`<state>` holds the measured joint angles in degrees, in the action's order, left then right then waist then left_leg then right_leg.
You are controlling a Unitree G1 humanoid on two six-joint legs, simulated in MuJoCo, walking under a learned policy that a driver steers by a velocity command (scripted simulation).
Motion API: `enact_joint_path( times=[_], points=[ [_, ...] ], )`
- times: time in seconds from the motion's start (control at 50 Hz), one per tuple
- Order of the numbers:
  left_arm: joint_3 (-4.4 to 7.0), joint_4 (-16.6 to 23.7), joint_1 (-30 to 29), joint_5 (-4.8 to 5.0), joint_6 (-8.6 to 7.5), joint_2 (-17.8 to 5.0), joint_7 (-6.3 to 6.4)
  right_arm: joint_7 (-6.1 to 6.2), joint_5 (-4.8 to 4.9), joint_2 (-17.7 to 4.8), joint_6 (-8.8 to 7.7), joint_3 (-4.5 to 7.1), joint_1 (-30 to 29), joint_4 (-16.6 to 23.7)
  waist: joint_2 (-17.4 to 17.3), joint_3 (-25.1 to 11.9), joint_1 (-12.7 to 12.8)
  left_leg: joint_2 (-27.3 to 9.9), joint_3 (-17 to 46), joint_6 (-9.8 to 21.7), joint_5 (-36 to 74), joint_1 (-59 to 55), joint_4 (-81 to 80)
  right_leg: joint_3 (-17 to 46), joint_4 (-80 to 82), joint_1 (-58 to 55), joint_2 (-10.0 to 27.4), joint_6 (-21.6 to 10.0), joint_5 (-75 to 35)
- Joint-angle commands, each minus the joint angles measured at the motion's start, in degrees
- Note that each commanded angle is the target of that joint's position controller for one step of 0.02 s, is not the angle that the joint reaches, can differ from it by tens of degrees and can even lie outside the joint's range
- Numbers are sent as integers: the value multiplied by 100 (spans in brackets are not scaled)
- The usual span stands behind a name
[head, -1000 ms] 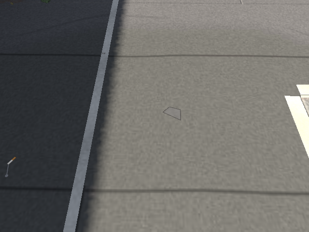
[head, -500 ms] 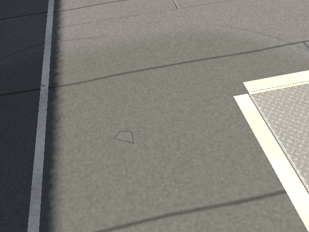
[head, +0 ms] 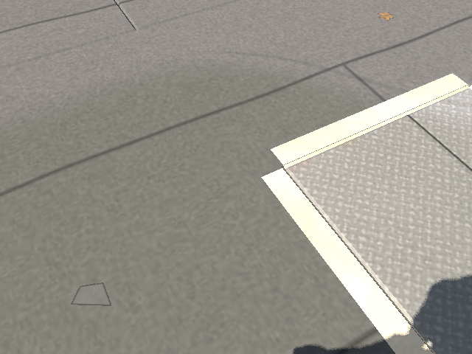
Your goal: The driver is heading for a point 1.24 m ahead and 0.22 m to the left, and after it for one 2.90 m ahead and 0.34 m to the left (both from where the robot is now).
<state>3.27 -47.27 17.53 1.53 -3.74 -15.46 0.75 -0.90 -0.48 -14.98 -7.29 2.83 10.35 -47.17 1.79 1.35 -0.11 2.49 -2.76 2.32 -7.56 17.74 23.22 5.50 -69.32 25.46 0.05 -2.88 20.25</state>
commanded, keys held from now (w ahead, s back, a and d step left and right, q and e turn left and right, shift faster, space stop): w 0.16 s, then w+q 0.84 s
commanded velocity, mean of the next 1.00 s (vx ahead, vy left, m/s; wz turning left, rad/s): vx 0.50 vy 0.00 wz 0.28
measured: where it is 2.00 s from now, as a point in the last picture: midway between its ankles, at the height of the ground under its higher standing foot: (184, 193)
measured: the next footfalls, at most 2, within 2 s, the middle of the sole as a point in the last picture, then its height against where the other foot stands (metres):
right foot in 0.34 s outside the picture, level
left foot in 0.90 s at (201, 314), level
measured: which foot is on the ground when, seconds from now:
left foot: down 0.00-0.36, up 0.38-0.88, down 0.90-1.00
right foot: up 0.00-0.32, down 0.34-0.90, up 0.92-1.00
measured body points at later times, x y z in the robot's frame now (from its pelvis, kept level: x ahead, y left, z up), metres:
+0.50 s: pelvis +0.26 -0.07 +0.00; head +0.29 -0.09 +0.45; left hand +0.37 +0.20 -0.10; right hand +0.34 -0.34 -0.14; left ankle +0.21 +0.09 -0.64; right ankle +0.30 -0.17 -0.74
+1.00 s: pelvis +0.51 +0.03 -0.01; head +0.55 +0.05 +0.43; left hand +0.49 +0.32 -0.13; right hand +0.75 -0.16 -0.11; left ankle +0.55 +0.11 -0.74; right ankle +0.43 -0.16 -0.63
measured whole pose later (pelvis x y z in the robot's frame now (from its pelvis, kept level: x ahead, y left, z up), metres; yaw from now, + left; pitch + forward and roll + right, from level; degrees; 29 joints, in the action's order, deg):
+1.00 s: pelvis +0.51 +0.03 -0.01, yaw +23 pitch +2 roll +0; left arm 3.3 -46.8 14.1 1.3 -6.6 -16.1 0.4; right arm -2.4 1.0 -16.0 -2.8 4.4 9.6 -40.7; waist 0.4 3.5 0.6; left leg 4.5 -2.1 6.0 -11.0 23.7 33.0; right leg 0.5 -71.5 20.4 3.6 0.2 23.6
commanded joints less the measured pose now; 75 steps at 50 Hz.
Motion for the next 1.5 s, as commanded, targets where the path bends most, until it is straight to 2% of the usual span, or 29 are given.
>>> enact_joint_path(
  times=[0.02, 0.1, 0.24, 0.32, 0.34, 0.36, 0.38, 0.4, 0.42, 0.46, 0.52, 0.66, 0.78, 0.84, 0.88, 0.9, 0.92, 0.94, 0.96, 0.98, 1.02, 1.18, 1.3, 1.36, 1.4, 1.42, 1.44, 1.46, 1.5],
  points=[
    [36, 354, 260, -5, -29, -125, -28, -45, 7, -436, -85, 96, 268, 66, -536, -245, 74, -1552, 1667, 1105, 235, -885, -1450, 136, 230, 954, 590, -1, -298],
    [-55, 697, -506, -133, -63, -94, -55, -16, 79, -776, -71, 181, 456, -96, -389, -42, -13, -1608, 1195, 1229, 779, -915, -1716, -88, 1486, 1375, 799, 125, -1078],
    [-102, 1131, -1782, -35, -196, -200, -206, 9, 232, -992, 143, 162, 1153, -364, -598, 172, -405, -1506, 884, 892, 640, -1056, -1361, -494, 3483, 644, 403, 173, -1908],
    [141, 933, -852, -60, -287, -679, -209, 61, 221, -1060, 264, 150, 1048, -364, -631, -320, 286, -1408, 959, 553, 1352, -1109, -93, -620, 4202, -1042, 84, -95, -1481],
    [294, 723, 134, -124, -289, -1031, -142, 61, 143, -787, 245, 48, 977, -270, -395, -992, 732, -1049, 666, 325, 1133, -421, 1290, -159, 4106, -2491, 591, -348, -1529],
    [441, 657, 887, -260, -226, -1659, -82, 52, 56, -122, 158, -142, 1385, -73, 1001, -1885, 741, -283, 152, -76, -1011, 1585, 3536, 1868, 4252, -4582, 2147, -971, -1274],
    [376, 584, 1099, -269, -208, -1404, -115, 55, 232, -210, 72, -130, 1666, -134, 1501, -2364, 715, -108, 860, -86, -2572, 2416, 4740, 3559, 5047, -4700, 2617, -1409, -470],
    [246, 611, 736, -202, -236, -956, -141, 72, 373, -747, 75, 35, 1314, -106, 889, -1508, 650, -405, 1067, -23, -2185, 2815, 5190, 2861, 5155, -4020, 2408, -1177, -258],
    [156, 657, 284, -147, -254, -687, -161, 92, 347, -776, 108, 64, 975, -17, 657, -1000, 489, -655, 933, 7, -1644, 2798, 5098, 2004, 5267, -3291, 2166, -982, -488],
    [62, 644, -385, -160, -301, -326, -207, 122, 226, -629, 258, 123, 835, -11, 512, -405, 132, -975, 919, -43, -919, 2312, 4583, 871, 5715, -2182, 1672, -761, -1091],
    [125, 470, -496, -225, -402, -369, -182, 75, 241, -333, 448, 117, 872, 43, 355, -186, -85, -1014, 906, -94, -390, 2028, 4418, -15, 6053, -1710, 1518, -755, -2066],
    [246, 143, -177, -225, -332, -705, 3, -76, 161, -195, 478, 90, -193, 507, 100, 208, 149, -916, 695, -116, 1072, 2395, 2553, -1145, 6222, -2052, 1501, -666, -2400],
    [320, -99, 283, -93, -130, -923, 38, -289, 182, -170, 461, 40, -1185, 1063, 49, 506, 453, -804, 102, 156, 525, 2560, 1604, -1595, 5834, -3004, 1765, -527, -2854],
    [376, -63, 138, -39, -19, -1175, 72, -324, 191, -396, 493, 164, -862, 1168, 352, 62, 99, -290, -416, 466, -330, 1544, 1508, -1852, 4800, -3168, 1746, -355, -5446],
    [371, -5, -26, 0, 56, -1236, 104, -238, 218, -937, 513, 479, 677, 814, 286, -786, -766, 231, -509, 842, -126, -672, 968, -2057, 2673, -2516, 1434, -95, -5990],
    [262, 144, 73, -151, -6, -946, 108, -90, 202, -1507, 574, 676, 1432, 644, -534, -1264, -969, -683, 1002, 1197, 18, -2427, 808, -2022, 785, -880, 1122, 196, -3419],
    [25, 498, 446, -201, -223, -199, 26, -80, 196, -1990, 505, 697, 1044, 834, -1765, -1930, -244, -2099, 4560, 2407, -882, -4064, -128, -1092, -1238, 1509, -187, 523, 1225],
    [115, 623, -257, 7, -481, -743, -66, -113, 134, -1460, 452, 542, 1288, 867, -954, -2202, -724, -2207, 4952, 2265, -1136, -4079, -772, 48, -1511, 2103, -8, 369, 1104],
    [134, 758, -639, 163, -556, -819, -94, -119, 105, -1128, 385, 455, 1119, 816, -758, -1420, -649, -2020, 4006, 1977, -716, -3482, -710, -12, -1243, 2374, 241, 217, 637],
    [115, 718, -626, 55, -564, -739, -45, -130, 147, -918, 345, 389, 706, 868, -187, -886, -314, -1727, 3232, 1730, -67, -2502, -678, -23, -650, 2068, 517, 185, 196],
    [198, 627, -446, -163, -426, -817, -7, -87, 95, -629, 329, 288, 148, 1053, -290, -558, 80, -1328, 2435, 1518, 765, -1274, -849, -16, 87, 1258, 786, 263, -198],
    [9, 902, -1385, -215, -257, -289, -88, 120, 141, -794, 309, 302, 664, 832, -596, -245, -224, -758, 1257, 1114, 1283, -501, -1020, -406, 2967, 798, 451, 585, -2500],
    [3, 1198, -2162, -72, -330, -479, -286, 94, 103, -957, 291, 299, 1181, 497, -639, 103, -593, -1452, 1516, 1015, 1071, -1747, -806, -441, 3767, 1378, 367, 127, -2367],
    [27, 1230, -1896, -57, -337, -553, -389, 145, 97, -1055, 355, 328, 1069, 434, -706, 17, -369, -1590, 1307, 819, 2384, -2257, -372, -559, 3898, 1178, 202, -183, -1581],
    [185, 949, -810, -79, -310, -811, -369, 177, 74, -1090, 410, 316, 807, 503, -650, -702, 230, -1252, 823, 607, 4326, -2081, 855, -896, 4066, -466, -250, -462, -1652],
    [283, 783, 68, -115, -287, -1078, -334, 209, 18, -977, 409, 248, 748, 613, -372, -1310, 608, -1025, 584, 410, 3745, -1253, 2167, -220, 3964, -1964, 202, -756, -2021],
    [423, 775, 606, -169, -269, -1636, -316, 180, -32, -550, 298, 113, 1328, 793, 950, -2002, 429, -95, 248, -96, 963, 972, 4465, 2391, 4220, -4056, 1523, -1713, -1529],
    [341, 658, 766, -33, -239, -1281, -339, 114, -13, -561, 161, 56, 1290, 769, 1346, -2214, 488, 254, 860, -176, -2251, 2204, 5240, 4042, 5083, -4725, 1898, -1989, -642],
    [221, 857, 146, -67, -152, -882, -274, 6, 183, -886, -14, 97, 366, 998, 226, -867, 493, -361, 989, -53, -1550, 2777, 5244, 2788, 5271, -3422, 1556, -1490, -294]
  ],
)
Keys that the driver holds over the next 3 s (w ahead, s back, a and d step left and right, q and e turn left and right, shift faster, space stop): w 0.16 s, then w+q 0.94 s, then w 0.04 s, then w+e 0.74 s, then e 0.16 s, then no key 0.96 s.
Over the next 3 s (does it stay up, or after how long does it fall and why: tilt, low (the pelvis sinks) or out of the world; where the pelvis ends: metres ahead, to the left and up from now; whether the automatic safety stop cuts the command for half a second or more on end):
stays up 1.18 0.22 0.00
